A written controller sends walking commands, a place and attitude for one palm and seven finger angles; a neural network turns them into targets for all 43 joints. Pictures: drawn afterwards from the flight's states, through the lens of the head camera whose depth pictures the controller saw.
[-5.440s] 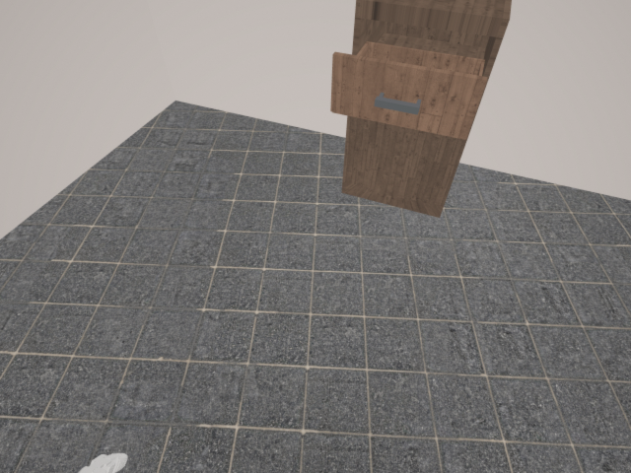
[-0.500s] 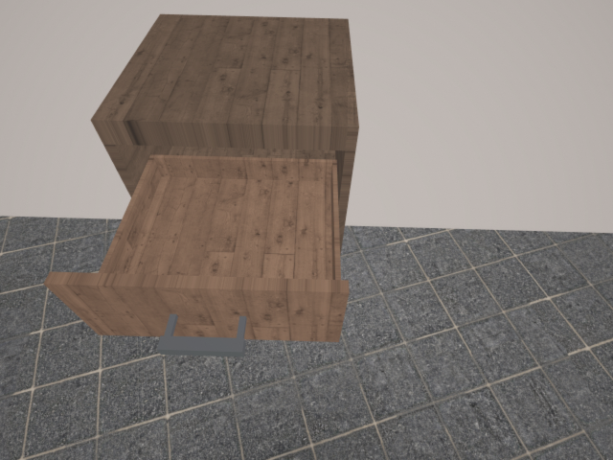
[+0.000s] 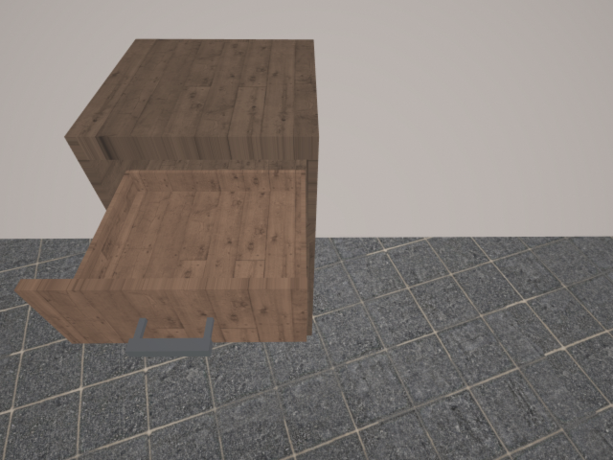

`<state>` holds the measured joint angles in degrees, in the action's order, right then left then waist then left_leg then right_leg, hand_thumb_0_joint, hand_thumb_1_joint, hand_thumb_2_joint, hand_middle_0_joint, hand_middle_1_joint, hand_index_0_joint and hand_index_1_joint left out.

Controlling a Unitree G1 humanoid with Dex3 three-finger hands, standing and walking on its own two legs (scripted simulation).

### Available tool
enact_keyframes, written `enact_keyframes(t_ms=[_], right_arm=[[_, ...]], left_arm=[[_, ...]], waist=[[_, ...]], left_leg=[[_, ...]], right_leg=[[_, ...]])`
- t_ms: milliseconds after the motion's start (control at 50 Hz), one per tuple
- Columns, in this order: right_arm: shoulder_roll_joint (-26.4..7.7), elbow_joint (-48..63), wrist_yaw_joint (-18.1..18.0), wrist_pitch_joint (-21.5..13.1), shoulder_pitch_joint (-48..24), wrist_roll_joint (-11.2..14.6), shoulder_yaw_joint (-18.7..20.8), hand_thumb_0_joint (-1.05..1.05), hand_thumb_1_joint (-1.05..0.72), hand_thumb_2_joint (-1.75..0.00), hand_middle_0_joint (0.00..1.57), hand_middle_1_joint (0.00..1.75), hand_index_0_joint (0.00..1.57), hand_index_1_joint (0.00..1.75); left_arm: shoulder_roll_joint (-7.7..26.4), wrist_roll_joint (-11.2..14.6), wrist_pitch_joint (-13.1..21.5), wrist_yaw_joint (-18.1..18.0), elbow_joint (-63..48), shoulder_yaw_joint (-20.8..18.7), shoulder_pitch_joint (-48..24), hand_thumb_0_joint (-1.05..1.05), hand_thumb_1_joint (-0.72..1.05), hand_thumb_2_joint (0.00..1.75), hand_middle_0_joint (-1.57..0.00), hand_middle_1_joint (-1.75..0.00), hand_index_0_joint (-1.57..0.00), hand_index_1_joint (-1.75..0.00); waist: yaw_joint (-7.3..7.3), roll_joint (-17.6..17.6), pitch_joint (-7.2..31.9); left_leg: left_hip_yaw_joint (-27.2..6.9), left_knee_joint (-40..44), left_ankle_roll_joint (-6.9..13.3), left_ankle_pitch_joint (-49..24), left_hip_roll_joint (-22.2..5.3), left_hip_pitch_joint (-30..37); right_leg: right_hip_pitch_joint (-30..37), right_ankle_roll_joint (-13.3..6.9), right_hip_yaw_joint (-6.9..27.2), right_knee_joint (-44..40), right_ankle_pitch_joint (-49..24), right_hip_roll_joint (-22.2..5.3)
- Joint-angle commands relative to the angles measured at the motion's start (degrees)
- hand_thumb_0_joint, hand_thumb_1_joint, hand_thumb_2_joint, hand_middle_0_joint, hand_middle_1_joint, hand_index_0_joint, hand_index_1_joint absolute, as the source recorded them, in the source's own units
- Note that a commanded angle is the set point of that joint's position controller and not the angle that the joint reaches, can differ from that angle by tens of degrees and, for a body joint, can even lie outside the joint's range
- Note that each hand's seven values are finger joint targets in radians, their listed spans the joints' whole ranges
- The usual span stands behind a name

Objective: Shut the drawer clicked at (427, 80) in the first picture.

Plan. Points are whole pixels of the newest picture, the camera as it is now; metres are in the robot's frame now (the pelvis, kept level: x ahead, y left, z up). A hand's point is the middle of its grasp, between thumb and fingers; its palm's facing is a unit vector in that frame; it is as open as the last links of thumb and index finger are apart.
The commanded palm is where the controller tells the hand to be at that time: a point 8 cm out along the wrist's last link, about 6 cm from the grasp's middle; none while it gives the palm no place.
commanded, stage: come to a stop and stand still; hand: left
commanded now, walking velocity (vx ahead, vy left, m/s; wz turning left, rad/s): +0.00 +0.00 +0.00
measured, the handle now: (173, 335) +0.31 +0.23 -0.08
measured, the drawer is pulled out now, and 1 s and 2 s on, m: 0.30 0.29 0.29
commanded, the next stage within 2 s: look again from close up in 0.02 s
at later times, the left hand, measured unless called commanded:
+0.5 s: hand out of the picture +0.03 +0.24 -0.18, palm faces +0.00 -0.98 -0.20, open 7.4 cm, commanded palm none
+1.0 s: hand (126, 426) +0.17 +0.24 -0.04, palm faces +0.12 -0.99 +0.01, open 6.6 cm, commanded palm +0.11 +0.29 -0.05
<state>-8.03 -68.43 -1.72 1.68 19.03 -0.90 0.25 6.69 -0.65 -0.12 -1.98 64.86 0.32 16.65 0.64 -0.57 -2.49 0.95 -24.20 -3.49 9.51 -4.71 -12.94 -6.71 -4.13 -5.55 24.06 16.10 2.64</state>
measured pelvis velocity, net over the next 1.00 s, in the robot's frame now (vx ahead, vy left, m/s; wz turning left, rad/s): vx -0.01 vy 0.07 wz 0.00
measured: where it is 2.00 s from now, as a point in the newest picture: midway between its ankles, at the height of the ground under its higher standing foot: outside the picture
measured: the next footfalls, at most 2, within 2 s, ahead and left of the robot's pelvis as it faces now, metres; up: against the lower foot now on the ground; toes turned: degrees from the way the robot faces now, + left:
none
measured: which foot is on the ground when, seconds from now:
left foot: down 0.00-1.00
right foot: down 0.00-1.00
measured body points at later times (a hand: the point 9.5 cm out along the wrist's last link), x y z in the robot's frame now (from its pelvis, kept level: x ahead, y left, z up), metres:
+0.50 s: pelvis +0.01 +0.07 -0.01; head +0.01 +0.08 +0.44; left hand +0.03 +0.29 -0.17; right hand +0.03 -0.16 -0.16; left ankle +0.01 +0.14 -0.74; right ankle -0.03 -0.07 -0.74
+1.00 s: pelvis -0.01 +0.07 -0.06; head +0.01 +0.08 +0.39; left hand +0.16 +0.29 -0.04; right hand +0.17 -0.18 -0.13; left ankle +0.01 +0.14 -0.74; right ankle +0.01 -0.02 -0.74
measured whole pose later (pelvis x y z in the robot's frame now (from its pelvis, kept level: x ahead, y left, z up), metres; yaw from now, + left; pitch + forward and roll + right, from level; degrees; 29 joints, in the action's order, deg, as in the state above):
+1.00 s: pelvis -0.01 +0.07 -0.06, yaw +0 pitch +11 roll +0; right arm -13.6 -36.0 1.4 -13.5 11.6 0.0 2.7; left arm 7.3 12.3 28.6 7.8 6.5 -5.1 30.1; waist 1.3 0.2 9.7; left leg 4.4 -55.6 4.4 25.2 2.8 -41.5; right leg -41.4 -2.4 -3.7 56.0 25.5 0.3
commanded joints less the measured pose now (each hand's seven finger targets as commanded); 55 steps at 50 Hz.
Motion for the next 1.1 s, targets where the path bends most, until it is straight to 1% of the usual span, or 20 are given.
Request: enact_keyframes(t_ms=[0, 80, 100, 120, 140, 200, 280, 320, 360, 540, 680, 700, 720, 740, 760, 780, 860, 920, 1000, 1080], right_arm=[[-2.6, 1.8, -0.4, -1.7, 2.9, 0.2, 0.1, 0.0, -0.9, -0.9, 0.2, 0.3, 0.2, 0.3], [-2.2, 1.4, -0.6, -2.0, 4.1, 0.4, 0.2, 0.0, -0.9, -0.9, 0.2, 0.3, 0.2, 0.3], [-3.4, 6.2, 0.0, -3.2, -5.1, 0.5, 0.2, 0.0, -0.9, -0.9, 0.2, 0.3, 0.2, 0.3], [-1.4, 8.1, 0.2, -2.2, 0.7, 0.3, 0.4, 0.0, -0.9, -0.9, 0.2, 0.3, 0.2, 0.3], [-1.6, 8.6, 0.6, -2.0, 1.9, 0.2, 0.5, 0.0, -0.9, -0.9, 0.2, 0.3, 0.2, 0.3], [-1.1, 10.7, 0.6, -2.5, 1.3, 0.7, 0.6, 0.0, -0.9, -0.9, 0.2, 0.3, 0.2, 0.3], [-4.1, 9.3, 0.3, -3.0, 3.0, 0.2, 0.7, 0.0, -0.9, -0.9, 0.2, 0.3, 0.2, 0.3], [-4.9, 9.7, 0.1, -3.0, 1.9, 0.1, 0.4, 0.0, -0.9, -0.9, 0.2, 0.3, 0.2, 0.3], [-6.2, 10.1, 0.1, -3.3, 0.9, 0.0, 0.4, 0.0, -0.9, -0.9, 0.2, 0.3, 0.2, 0.3], [-8.7, 11.3, 0.3, -3.7, -0.7, 0.2, 0.6, 0.0, -0.9, -0.9, 0.2, 0.3, 0.2, 0.3], [-11.2, 13.8, 0.2, -3.5, -3.9, 1.0, 0.4, 0.0, -0.9, -0.9, 0.2, 0.3, 0.2, 0.3], [-17.5, 32.8, -1.1, -11.8, -0.4, 3.6, 3.2, 0.0, -0.9, -0.9, 0.2, 0.3, 0.2, 0.3], [-12.9, 29.2, -2.6, -17.5, -5.2, 2.8, 0.2, 0.0, -0.9, -0.9, 0.2, 0.3, 0.2, 0.3], [-11.5, 27.7, -1.7, -19.5, -5.2, 3.0, 1.3, 0.0, -0.9, -0.9, 0.2, 0.3, 0.2, 0.3], [-11.7, 26.4, -1.0, -19.7, -3.8, 2.8, 1.6, 0.0, -0.9, -0.9, 0.2, 0.3, 0.2, 0.3], [-12.7, 29.1, -0.6, -20.1, -4.8, 2.6, 2.7, 0.0, -0.9, -0.9, 0.2, 0.3, 0.2, 0.3], [-13.1, 36.7, 1.7, -18.6, -9.2, 1.0, 4.0, 0.0, -0.9, -0.9, 0.2, 0.3, 0.2, 0.3], [-13.0, 41.4, 2.8, -18.0, -14.5, 1.2, 5.1, 0.0, -0.9, -0.9, 0.2, 0.3, 0.2, 0.3], [-12.2, 47.2, 3.5, -18.9, -14.2, 1.4, 5.2, 0.0, -0.9, -0.9, 0.2, 0.3, 0.2, 0.3], [-12.0, 49.3, 1.5, -17.0, -11.6, 2.5, 4.0, 0.0, -0.9, -0.9, 0.2, 0.3, 0.2, 0.3]], left_arm=[[5.9, 0.4, 0.8, -0.5, -0.8, -1.4, 4.4, 0.0, 0.9, 0.9, -0.2, -0.3, -0.2, -0.3], [5.1, 0.4, 0.9, -0.6, -0.5, -1.3, 4.9, 0.0, 0.9, 0.9, -0.2, -0.3, -0.2, -0.3], [7.2, -0.5, 3.1, -2.5, 0.2, -1.4, 10.2, 0.0, 0.9, 0.9, -0.2, -0.3, -0.2, -0.3], [9.7, -0.7, 3.9, -2.2, -2.2, -1.7, 8.7, 0.0, 0.9, 0.9, -0.2, -0.3, -0.2, -0.3], [10.9, -0.7, 4.0, -2.0, -3.7, -2.1, 6.5, 0.0, 0.9, 0.9, -0.2, -0.3, -0.2, -0.3], [8.4, -0.9, 3.3, -1.6, -6.2, -1.6, 5.1, 0.0, 0.9, 0.9, -0.2, -0.3, -0.2, -0.3], [5.8, -0.3, 1.4, -1.3, -7.2, -1.0, 4.5, 0.0, 0.9, 0.9, -0.2, -0.3, -0.2, -0.3], [5.4, -0.4, 1.1, -1.3, -7.1, -0.8, 5.0, 0.0, 0.9, 0.9, -0.2, -0.3, -0.2, -0.3], [5.8, -0.4, 0.6, -1.2, -7.0, -0.7, 5.9, 0.0, 0.9, 0.9, -0.2, -0.3, -0.2, -0.3], [7.3, -0.6, 0.3, -0.3, -7.7, -0.4, 5.2, 0.0, 0.9, 0.9, -0.2, -0.3, -0.2, -0.3], [8.6, -1.0, 1.4, -2.4, -5.0, 0.2, 6.5, 0.0, 0.9, 0.9, -0.2, -0.3, -0.2, -0.3], [22.5, 9.1, 12.3, -3.4, -95.6, -10.5, -33.6, 0.0, 0.9, 0.9, -0.22, -0.32, -0.22, -0.32], [18.6, 5.0, 9.8, -5.2, -83.6, -7.7, -7.4, 0.0, 0.9, 0.9, -0.24, -0.34, -0.24, -0.34], [6.6, 6.8, 3.2, -6.6, -73.4, -0.3, 9.8, 0.0, 0.9, 0.9, -0.26, -0.37, -0.26, -0.37], [-0.7, 8.4, 2.5, -6.0, -71.3, 4.2, 9.3, 0.0, 0.9, 0.9, -0.28, -0.39, -0.28, -0.39], [0.2, 8.9, 4.9, -4.9, -72.5, 3.4, 6.3, 0.0, 0.9, 0.9, -0.3, -0.41, -0.3, -0.41], [1.2, 11.5, 19.6, 4.2, -60.0, -4.8, 25.9, 0.0, 0.9, 0.9, -0.38, -0.5, -0.38, -0.5], [0.2, 14.2, 34.1, 13.2, -61.8, -3.9, 22.9, 0.0, 0.9, 0.9, -0.44, -0.56, -0.44, -0.56], [7.6, 13.9, 42.0, 14.1, -79.7, -7.2, 18.9, 0.0, 0.9, 0.9, -0.52, -0.65, -0.52, -0.65], [6.7, 13.9, 36.4, 10.5, -88.0, -4.9, 16.4, 0.0, 0.9, 0.9, -0.6, -0.73, -0.6, -0.73]], waist=[[-0.84, 0.0, -3.0], [-0.75, 0.5, -3.5], [-4.3, 3.7, -5.0], [0.38, 4.2, 0.6], [0.24, 4.9, 6.4], [0.39, 8.4, 5.2], [-0.1, -1.1, -2.9], [-0.58, -1.4, -4.0], [-1.48, -6.1, -3.0], [-1.59, -2.4, -1.0], [-1.25, 1.6, -3.1], [6.01, -8.3, 26.6], [0.13, -14.7, 27.1], [1.47, -13.8, 19.0], [1.97, -7.9, 9.0], [2.73, -3.8, 3.6], [-1.91, 7.9, 11.2], [-2.05, 15.0, 9.9], [-3.49, -4.8, 21.3], [-0.04, -4.4, 18.3]], left_leg=[[-1.6, 1.7, 2.8, -4.2, -1.2, 2.5], [-1.7, 2.2, 3.0, -5.0, -1.4, 2.3], [2.4, -13.7, 1.1, 5.6, 0.8, -7.9], [-1.9, -18.6, 3.1, 10.1, 1.6, -8.8], [0.0, -20.0, 3.9, 10.5, 1.6, -9.5], [2.0, -15.6, 3.8, 12.2, 3.0, -6.6], [-4.2, -2.2, 6.0, -2.5, -2.0, -1.7], [-6.5, -1.2, 7.1, -2.4, -2.1, -5.1], [-9.2, 2.2, 8.3, -3.4, -3.5, -4.6], [-10.1, 7.6, 8.1, 1.4, -3.1, -0.6], [-6.6, -3.0, 6.0, -21.2, -3.6, -1.4], [-6.8, -0.8, 1.6, -24.9, 1.9, 19.3], [-10.3, 2.1, -0.6, -29.0, -2.6, 24.6], [-12.0, 5.5, -3.2, -21.7, -1.7, 16.7], [-10.3, 4.7, -2.0, -15.1, -0.6, 9.1], [-9.1, 0.9, 0.1, -9.6, 0.4, 3.2], [-5.1, -17.0, 1.2, -2.4, 4.1, -14.3], [-3.3, -26.7, 2.2, 10.0, 4.9, -32.0], [-4.2, -30.1, 3.5, 14.6, 4.6, -30.9], [-6.0, -30.2, 5.0, 21.0, 4.6, -32.8]], right_leg=[[-6.6, 0.7, 9.3, -9.1, -2.8, -9.5], [-6.3, 0.8, 8.5, -8.1, -4.8, -9.0], [-3.9, 7.4, 16.4, -7.3, -42.6, -14.6], [0.3, 6.6, 14.5, -4.1, -48.7, -17.6], [5.3, 2.9, 12.5, -1.7, -51.1, -17.2], [1.3, -3.7, 10.2, 0.1, -40.1, -15.3], [-10.1, 1.0, 8.1, 1.7, -5.6, -7.7], [-8.0, 1.4, 7.2, 0.9, -1.7, -6.4], [-6.4, 2.0, 5.6, 2.5, 0.9, -5.4], [-6.5, 2.7, 5.1, 1.3, -0.2, -6.5], [-7.6, 3.8, 6.7, -1.3, -6.5, -8.6], [-8.9, 2.5, 1.0, 4.8, -15.8, -2.8], [-14.1, 2.2, 2.2, 14.1, -1.9, -2.6], [-20.3, 3.3, 2.1, 19.6, 6.5, -2.7], [-22.6, 3.8, 2.5, 20.1, 6.9, -3.3], [-24.6, 3.5, 1.3, 17.4, 7.9, -3.2], [-27.1, 1.8, -1.8, 17.5, 1.0, -1.7], [-36.8, 1.8, 1.2, 26.5, 10.2, -1.7], [-40.5, 0.6, 5.0, 31.9, 14.6, -1.7], [-41.7, 1.1, 5.8, 29.5, 17.3, -1.7]])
